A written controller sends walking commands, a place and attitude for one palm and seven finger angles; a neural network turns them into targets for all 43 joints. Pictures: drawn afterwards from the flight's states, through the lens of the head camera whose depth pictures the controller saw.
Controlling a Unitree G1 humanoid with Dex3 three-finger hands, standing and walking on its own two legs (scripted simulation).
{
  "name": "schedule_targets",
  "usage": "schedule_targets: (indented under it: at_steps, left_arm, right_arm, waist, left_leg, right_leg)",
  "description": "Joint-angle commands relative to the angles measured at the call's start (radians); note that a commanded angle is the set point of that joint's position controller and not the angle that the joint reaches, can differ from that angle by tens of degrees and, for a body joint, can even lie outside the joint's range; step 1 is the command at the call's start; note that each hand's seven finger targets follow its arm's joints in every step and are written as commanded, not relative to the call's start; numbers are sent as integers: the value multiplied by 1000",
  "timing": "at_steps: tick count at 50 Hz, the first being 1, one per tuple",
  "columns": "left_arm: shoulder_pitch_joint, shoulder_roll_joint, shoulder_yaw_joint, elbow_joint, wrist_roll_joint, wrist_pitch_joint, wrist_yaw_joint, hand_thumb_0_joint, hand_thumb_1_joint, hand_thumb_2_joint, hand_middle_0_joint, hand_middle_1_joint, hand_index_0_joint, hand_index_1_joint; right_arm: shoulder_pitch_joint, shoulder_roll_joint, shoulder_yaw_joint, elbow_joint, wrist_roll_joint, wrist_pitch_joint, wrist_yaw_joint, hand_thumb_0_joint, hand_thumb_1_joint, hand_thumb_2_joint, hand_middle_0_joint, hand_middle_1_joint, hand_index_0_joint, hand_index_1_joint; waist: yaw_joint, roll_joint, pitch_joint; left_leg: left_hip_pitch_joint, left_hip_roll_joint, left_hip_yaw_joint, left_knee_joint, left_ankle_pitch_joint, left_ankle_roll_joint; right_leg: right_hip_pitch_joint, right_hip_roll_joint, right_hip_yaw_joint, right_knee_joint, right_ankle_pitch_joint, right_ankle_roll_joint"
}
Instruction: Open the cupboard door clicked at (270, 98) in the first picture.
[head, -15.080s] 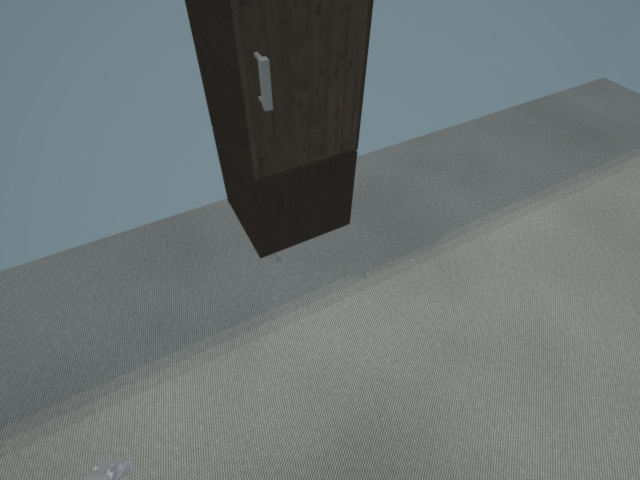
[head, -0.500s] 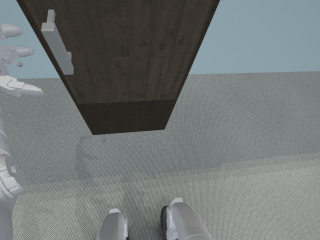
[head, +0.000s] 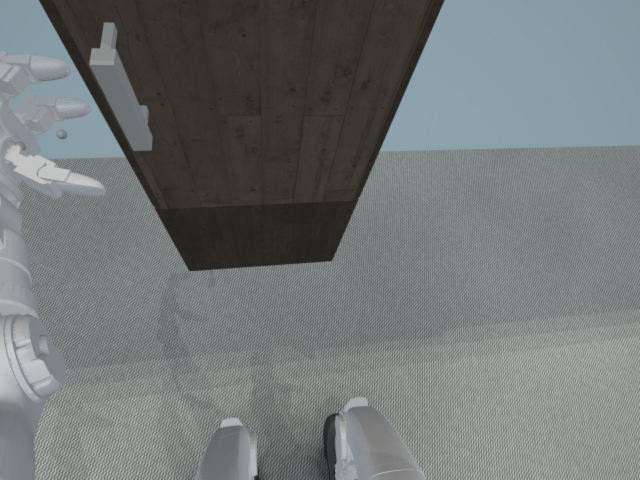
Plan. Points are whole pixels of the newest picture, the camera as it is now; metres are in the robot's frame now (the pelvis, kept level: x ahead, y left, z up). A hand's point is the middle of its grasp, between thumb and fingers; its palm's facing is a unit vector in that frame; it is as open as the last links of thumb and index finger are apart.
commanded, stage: slide the fingers in behind the handle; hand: left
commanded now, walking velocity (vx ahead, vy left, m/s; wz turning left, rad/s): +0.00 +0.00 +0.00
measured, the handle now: (127, 92) +0.56 +0.20 +0.07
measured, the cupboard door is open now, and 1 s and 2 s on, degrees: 0 0 0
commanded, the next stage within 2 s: close the thumb around the handle in 1.36 s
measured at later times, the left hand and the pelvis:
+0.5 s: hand (99, 132) +0.50 +0.22 +0.07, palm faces +0.03 -1.00 -0.01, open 14.0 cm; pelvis +0.00 -0.01 +0.00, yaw +0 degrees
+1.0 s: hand (125, 131) +0.50 +0.20 +0.06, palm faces +0.03 -1.00 +0.00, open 14.0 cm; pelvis +0.00 -0.01 +0.00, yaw +0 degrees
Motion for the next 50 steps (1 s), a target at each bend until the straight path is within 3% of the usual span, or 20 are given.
schedule_targets:
  at_steps: [1,2,5,7,8,9,10,11,15,19,23,25,29,36,39,42,46,47,48,50]
  left_arm:
    - [-400,269,31,-235,-38,-76,27,0,-500,300,-300,-1200,-300,-1200]
    - [-379,273,39,-234,-31,-74,37,0,-500,300,-300,-1200,-300,-1200]
    - [-361,233,4,-213,-10,-63,68,0,-500,300,-300,-1200,-300,-1200]
    - [-395,222,-4,-237,-4,-73,83,0,-500,300,-300,-1200,-300,-1200]
    - [-389,258,26,-243,-1,-79,92,0,-500,300,-300,-1200,-300,-1200]
    - [-370,244,21,-231,-1,-81,95,0,-500,300,-300,-1200,-300,-1200]
    - [-366,250,30,-214,-4,-82,100,0,-500,300,-300,-1200,-300,-1200]
    - [-393,232,14,-231,-9,-92,100,0,-500,300,-300,-1200,-300,-1200]
    - [-372,203,-3,-205,-4,-95,101,0,-500,300,-300,-1200,-300,-1200]
    - [-412,184,-22,-189,-3,-93,100,0,-500,300,-300,-1200,-300,-1200]
    - [-404,191,-1,-211,-9,-102,106,0,-500,300,-300,-1200,-300,-1200]
    - [-396,198,6,-199,-11,-100,113,0,-500,300,-300,-1200,-300,-1200]
    - [-400,191,-7,-223,5,-106,124,0,-500,300,-300,-1200,-300,-1200]
    - [-419,114,-53,-212,-7,-101,136,0,-500,300,-300,-1200,-300,-1200]
    - [-425,141,-35,-206,4,-101,147,0,-500,300,-300,-1200,-300,-1200]
    - [-425,112,-49,-253,1,-116,158,0,-500,300,-300,-1200,-300,-1200]
    - [-379,82,-59,-235,-5,-113,170,0,-500,300,-300,-1200,-300,-1200]
    - [-398,63,-73,-223,-2,-108,175,0,-500,300,-300,-1200,-300,-1200]
    - [-411,60,-73,-213,-1,-103,182,0,-500,300,-300,-1200,-300,-1200]
    - [-383,120,-32,-201,12,-99,192,0,-500,300,-300,-1200,-300,-1200]
  right_arm:
    - [180,-187,-76,-41,1,-9,-11,0,-900,-900,200,300,200,300]
    - [178,-183,-76,-43,1,-8,-8,0,-900,-900,200,300,200,300]
    - [170,-176,-73,-53,2,-7,-4,0,-900,-900,200,300,200,300]
    - [170,-175,-75,-51,1,-10,-4,0,-900,-900,200,300,200,300]
    - [176,-179,-78,-48,-1,-9,-6,0,-900,-900,200,300,200,300]
    - [172,-175,-75,-54,0,-10,-5,0,-900,-900,200,300,200,300]
    - [169,-175,-74,-53,1,-11,-5,0,-900,-900,200,300,200,300]
    - [167,-174,-72,-53,0,-15,-7,0,-900,-900,200,300,200,300]
    - [166,-170,-74,-50,1,-21,-4,0,-900,-900,200,300,200,300]
    - [168,-172,-74,-39,0,-23,-7,0,-900,-900,200,300,200,300]
    - [173,-170,-80,-37,-2,-27,-7,0,-900,-900,200,300,200,300]
    - [170,-169,-77,-38,-1,-28,-6,0,-900,-900,200,300,200,300]
    - [167,-165,-77,-40,0,-29,-5,0,-900,-900,200,300,200,300]
    - [165,-162,-79,-40,-1,-35,-2,0,-900,-900,200,300,200,300]
    - [172,-165,-81,-31,-3,-36,-3,0,-900,-900,200,300,200,300]
    - [170,-161,-84,-33,-6,-41,3,0,-900,-900,200,300,200,300]
    - [168,-160,-85,-38,-6,-39,8,0,-900,-900,200,300,200,300]
    - [164,-156,-85,-34,-4,-39,9,0,-900,-900,200,300,200,300]
    - [168,-156,-84,-27,-5,-39,10,0,-900,-900,200,300,200,300]
    - [167,-161,-82,-36,-3,-36,8,0,-900,-900,200,300,200,300]
  waist:
    - [0,201,-532]
    - [12,220,-530]
    - [4,174,-467]
    - [-1,195,-487]
    - [7,165,-503]
    - [12,180,-505]
    - [11,137,-486]
    - [4,169,-487]
    - [7,155,-487]
    - [-9,128,-469]
    - [6,147,-534]
    - [1,113,-510]
    - [11,149,-511]
    - [-9,145,-491]
    - [-5,130,-499]
    - [1,178,-558]
    - [2,122,-522]
    - [-5,138,-505]
    - [-9,121,-490]
    - [8,102,-475]
  left_leg:
    - [367,-10,-38,-130,554,-14]
    - [369,-11,-35,-134,550,-16]
    - [313,-16,-24,-150,470,-5]
    - [335,-16,-24,-148,478,-6]
    - [333,-15,-29,-147,489,-6]
    - [323,-18,-23,-147,478,-6]
    - [297,-19,-21,-150,448,-3]
    - [308,-20,-23,-149,463,-4]
    - [284,-25,-9,-149,427,1]
    - [267,-24,-16,-151,394,3]
    - [296,-26,-12,-138,446,0]
    - [251,-28,-6,-137,415,6]
    - [258,-29,-5,-141,419,4]
    - [273,-30,-8,-142,408,5]
    - [269,-29,-12,-142,408,2]
    - [326,-28,-13,-134,461,-3]
    - [307,-27,-16,-140,472,-3]
    - [299,-28,-12,-142,449,-3]
    - [284,-28,-11,-144,427,-1]
    - [243,-32,-8,-152,399,1]
  right_leg:
    - [281,40,12,-49,296,-39]
    - [282,39,13,-50,290,-38]
    - [296,38,16,-63,264,-33]
    - [288,38,17,-60,268,-34]
    - [307,37,18,-58,280,-34]
    - [316,36,21,-58,279,-35]
    - [327,37,22,-61,269,-34]
    - [321,37,23,-55,280,-38]
    - [339,34,33,-63,276,-33]
    - [324,32,31,-63,253,-31]
    - [343,30,34,-53,298,-34]
    - [366,30,41,-58,299,-30]
    - [361,28,41,-51,302,-33]
    - [333,31,35,-56,283,-34]
    - [337,29,34,-55,280,-32]
    - [328,30,33,-48,306,-34]
    - [342,32,24,-47,319,-37]
    - [325,30,27,-52,303,-32]
    - [325,30,27,-54,292,-30]
    - [355,28,31,-54,283,-32]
